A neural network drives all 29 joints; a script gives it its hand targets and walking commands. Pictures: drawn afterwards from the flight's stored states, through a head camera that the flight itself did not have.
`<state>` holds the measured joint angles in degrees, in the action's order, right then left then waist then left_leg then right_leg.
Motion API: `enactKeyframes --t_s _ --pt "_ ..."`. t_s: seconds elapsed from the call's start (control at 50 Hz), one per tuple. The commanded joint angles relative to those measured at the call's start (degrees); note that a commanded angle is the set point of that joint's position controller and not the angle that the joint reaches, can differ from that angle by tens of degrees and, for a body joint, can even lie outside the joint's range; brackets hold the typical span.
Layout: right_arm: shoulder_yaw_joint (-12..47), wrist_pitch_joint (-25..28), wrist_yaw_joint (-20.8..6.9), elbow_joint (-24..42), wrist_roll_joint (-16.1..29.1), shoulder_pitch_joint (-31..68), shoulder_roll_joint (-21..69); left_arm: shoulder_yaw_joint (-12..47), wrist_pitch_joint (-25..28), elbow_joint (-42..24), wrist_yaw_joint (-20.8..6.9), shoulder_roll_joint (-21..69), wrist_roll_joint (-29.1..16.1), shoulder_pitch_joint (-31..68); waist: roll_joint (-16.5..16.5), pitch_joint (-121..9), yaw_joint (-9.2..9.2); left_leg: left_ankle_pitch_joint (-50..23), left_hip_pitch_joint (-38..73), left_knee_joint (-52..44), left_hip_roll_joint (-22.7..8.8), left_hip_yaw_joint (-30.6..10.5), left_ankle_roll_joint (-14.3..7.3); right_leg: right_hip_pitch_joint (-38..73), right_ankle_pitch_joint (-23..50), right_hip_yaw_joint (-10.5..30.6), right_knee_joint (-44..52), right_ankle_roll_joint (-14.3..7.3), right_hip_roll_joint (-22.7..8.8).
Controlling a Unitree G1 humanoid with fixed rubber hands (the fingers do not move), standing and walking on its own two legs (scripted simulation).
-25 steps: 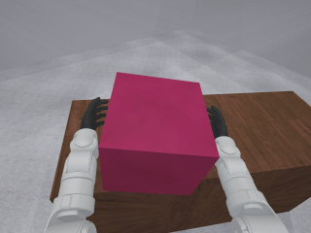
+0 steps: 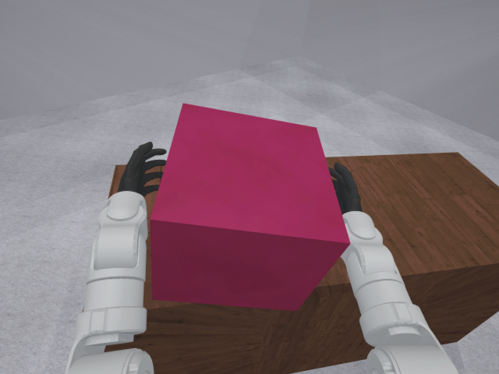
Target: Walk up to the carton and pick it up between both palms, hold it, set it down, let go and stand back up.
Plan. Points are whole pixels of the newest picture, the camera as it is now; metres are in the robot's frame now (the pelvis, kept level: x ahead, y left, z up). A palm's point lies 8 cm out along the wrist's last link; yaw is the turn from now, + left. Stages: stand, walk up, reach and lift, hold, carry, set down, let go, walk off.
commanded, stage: reach and lift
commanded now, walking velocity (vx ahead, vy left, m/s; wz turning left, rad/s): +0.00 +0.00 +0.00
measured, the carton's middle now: (240, 207) +0.39 +0.01 +0.09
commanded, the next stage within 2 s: hold in 0.84 s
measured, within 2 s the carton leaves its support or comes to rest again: neither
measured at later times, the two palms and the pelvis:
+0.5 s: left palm (134, 187) +0.35 +0.17 +0.16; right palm (352, 201) +0.36 -0.17 +0.14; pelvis +0.01 -0.01 +0.00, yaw +0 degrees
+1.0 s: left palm (132, 186) +0.35 +0.17 +0.17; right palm (357, 199) +0.35 -0.17 +0.16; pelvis +0.00 -0.02 +0.00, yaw +0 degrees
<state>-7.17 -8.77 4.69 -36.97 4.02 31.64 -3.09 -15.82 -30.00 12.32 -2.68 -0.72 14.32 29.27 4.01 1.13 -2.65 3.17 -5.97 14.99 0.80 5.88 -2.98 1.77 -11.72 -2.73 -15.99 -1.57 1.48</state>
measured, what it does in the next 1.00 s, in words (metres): stands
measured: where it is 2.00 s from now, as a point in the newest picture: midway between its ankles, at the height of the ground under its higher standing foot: outside the picture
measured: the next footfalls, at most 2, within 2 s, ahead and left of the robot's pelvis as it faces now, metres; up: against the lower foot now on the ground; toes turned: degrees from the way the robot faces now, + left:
none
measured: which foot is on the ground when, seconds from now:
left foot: down 0.00-1.00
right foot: down 0.00-1.00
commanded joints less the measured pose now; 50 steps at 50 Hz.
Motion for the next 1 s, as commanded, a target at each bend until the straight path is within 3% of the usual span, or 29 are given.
enactKeyframes --t_s 0.0,0.02,0.08,0.1,0.12,0.18,0.26,0.32,0.42,0.48,0.5,0.62,0.68,0.72,0.76,0.8,0.86,0.9,0.96,0.98 --pt "16.9 5.0 -6.6 17.4 0.9 40.7 25.3 27.9 0.5 -6.9 -4.8 28.7 -5.7 31.9 -6.7 -20.8 -0.59 -1.4 23.4 0.6 -3.9 -5.5 2.5 -17.1 2.2 -1.3 4.4 1.0 -0.8" --pt "17.1 5.1 -6.8 18.5 1.2 41.6 25.0 28.1 0.4 -7.0 -4.6 28.8 -6.0 32.3 -7.1 -21.2 -0.94 -1.3 23.1 0.6 -3.9 -5.7 2.5 -17.0 2.4 -1.4 4.3 1.0 -0.7" --pt "17.8 4.9 -6.7 20.2 1.5 43.8 25.7 27.5 -0.3 -6.0 -4.2 28.5 -6.2 31.6 -4.9 -22.4 0.62 -1.4 24.0 1.0 -3.8 -5.5 1.8 -16.8 3.0 -1.4 4.4 1.3 -0.9" --pt "17.8 4.6 -6.6 19.0 1.3 42.8 25.5 27.5 -0.5 -5.4 -4.3 28.2 -6.1 31.6 -4.7 -22.8 -0.22 -2.7 23.7 1.4 -3.5 -4.9 1.7 -16.9 4.0 -1.3 4.3 1.6 -1.1" --pt "18.5 4.3 -6.3 18.7 1.5 42.6 25.5 26.5 -0.8 -5.4 -4.4 27.6 -5.9 31.1 -3.9 -23.0 0.55 -3.3 24.1 1.4 -3.5 -4.7 1.3 -16.4 4.8 -1.4 4.5 1.8 -0.9" --pt "18.8 3.0 -5.7 16.4 1.7 41.1 24.9 23.8 -2.0 -4.1 -5.5 25.9 -4.6 29.0 -2.1 -19.8 0.54 -2.6 23.0 0.8 -3.1 -4.1 0.6 -14.4 5.4 -1.1 4.9 2.4 -1.1" --pt "23.0 2.5 -3.7 20.5 4.6 38.1 26.6 24.6 -2.4 -8.3 -7.1 26.4 -4.9 26.2 -2.1 -22.8 -0.94 -13.0 23.2 3.3 -1.9 -3.7 1.0 -7.6 20.9 -0.5 2.9 3.8 -0.9" --pt "25.8 1.8 -2.3 24.8 7.0 38.1 27.1 26.3 -2.4 -10.9 -7.7 26.4 -5.8 25.9 -2.8 -23.0 -1.78 -17.1 23.5 4.6 -1.5 -4.6 2.0 -5.6 25.7 0.0 2.0 4.3 -0.5" --pt "23.6 0.9 -2.7 23.0 5.9 38.3 26.7 26.1 -2.1 -11.5 -7.9 26.0 -4.7 29.5 -6.1 -17.6 -1.1 -7.9 21.8 2.6 -1.7 -4.3 2.5 -10.8 13.0 -0.9 3.4 3.3 -1.1" --pt "22.0 1.0 -3.5 22.4 4.8 40.1 26.9 25.6 -2.4 -9.8 -7.6 25.6 -4.8 31.6 -5.2 -16.0 -0.72 -2.9 20.5 1.5 -2.3 -4.2 1.8 -13.3 7.6 -1.1 4.2 2.9 -1.4" --pt "21.7 1.1 -3.7 22.3 4.7 41.0 26.6 26.0 -2.5 -9.5 -7.4 25.9 -5.0 32.4 -6.3 -17.4 -0.74 -3.2 20.9 1.4 -2.5 -4.4 1.9 -13.7 7.1 -1.1 4.0 2.5 -1.3" --pt "22.7 0.7 -3.1 22.7 5.4 40.7 27.2 27.1 -2.4 -10.7 -7.0 26.0 -5.8 32.4 -5.5 -21.7 -1.61 -8.4 23.8 3.3 -2.3 -4.5 2.0 -11.8 12.7 -0.8 3.7 2.9 -1.2" --pt "23.5 -0.4 -2.2 22.1 4.8 39.8 26.4 23.7 -3.5 -6.7 -7.9 24.7 -4.9 28.5 -1.1 -18.3 -0.99 -5.5 21.7 2.1 -1.9 -4.4 0.8 -9.3 13.0 -0.4 4.1 3.9 -1.6" --pt "22.4 -1.4 -1.9 19.1 4.0 38.0 25.7 21.1 -4.6 -5.1 -9.0 23.2 -2.9 27.1 -0.6 -14.4 -1.06 -1.8 18.9 0.6 -1.5 -3.5 0.2 -8.0 11.9 -0.4 4.6 4.3 -1.9" --pt "22.9 -1.5 -2.0 20.7 4.3 39.2 26.5 19.9 -4.8 -5.8 -9.8 22.6 -2.9 27.7 0.5 -14.7 -0.16 -0.5 16.9 -0.3 -1.4 -3.1 -0.3 -6.6 12.0 -0.1 4.4 4.5 -1.9" --pt "23.4 -1.0 -2.2 22.0 5.3 39.9 27.4 20.8 -4.7 -8.3 -9.7 23.1 -3.8 29.2 -0.4 -16.6 -0.65 -3.9 18.5 0.5 -1.4 -3.4 -0.1 -6.9 14.7 -0.2 3.7 4.4 -1.9" --pt "27.2 0.3 -1.6 28.9 8.4 42.1 29.3 26.4 -3.3 -15.5 -8.6 26.2 -6.5 32.0 -3.3 -26.2 -1.62 -14.3 24.5 4.5 -1.4 -4.4 1.5 -6.2 22.4 -0.4 2.1 4.2 -0.9" --pt "27.1 0.2 -1.4 29.7 8.9 42.8 29.1 28.7 -2.8 -16.0 -7.4 26.3 -7.1 33.3 -6.4 -25.6 -1.29 -13.5 26.1 5.1 -1.6 -4.9 2.5 -9.6 18.1 -0.6 2.7 3.4 -0.8" --pt "25.3 -1.1 -1.8 26.4 7.6 40.1 28.2 29.1 -3.6 -16.3 -6.7 26.2 -6.8 33.6 -7.8 -20.5 -1.34 -7.6 24.2 3.6 -2.1 -4.9 2.4 -13.4 10.7 -0.8 3.7 2.7 -1.5" --pt "24.9 -1.7 -2.1 25.5 7.1 39.6 27.5 28.1 -4.3 -14.9 -6.7 25.4 -6.2 32.3 -7.6 -18.7 -0.31 -4.4 22.8 2.3 -2.4 -4.9 1.9 -13.7 7.7 -0.7 4.2 2.4 -1.7"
